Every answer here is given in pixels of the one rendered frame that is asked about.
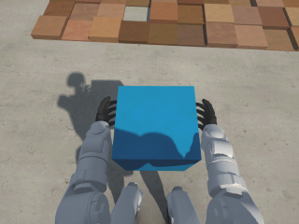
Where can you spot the robot right forearm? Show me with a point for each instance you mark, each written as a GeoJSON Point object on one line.
{"type": "Point", "coordinates": [223, 175]}

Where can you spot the left robot shin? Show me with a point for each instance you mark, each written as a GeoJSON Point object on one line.
{"type": "Point", "coordinates": [133, 184]}

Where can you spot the right robot upper arm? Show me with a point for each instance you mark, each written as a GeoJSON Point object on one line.
{"type": "Point", "coordinates": [228, 210]}

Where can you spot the robot left forearm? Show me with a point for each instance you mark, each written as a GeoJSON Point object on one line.
{"type": "Point", "coordinates": [91, 171]}

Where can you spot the left robot upper arm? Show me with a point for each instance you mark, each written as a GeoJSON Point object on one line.
{"type": "Point", "coordinates": [84, 208]}

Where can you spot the carton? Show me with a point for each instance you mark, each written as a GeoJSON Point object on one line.
{"type": "Point", "coordinates": [156, 128]}

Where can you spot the robot left hand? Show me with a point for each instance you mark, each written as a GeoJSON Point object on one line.
{"type": "Point", "coordinates": [103, 111]}

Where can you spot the robot right hand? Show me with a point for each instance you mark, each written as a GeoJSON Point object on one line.
{"type": "Point", "coordinates": [208, 114]}

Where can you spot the robot left thigh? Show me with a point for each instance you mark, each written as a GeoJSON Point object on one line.
{"type": "Point", "coordinates": [126, 207]}

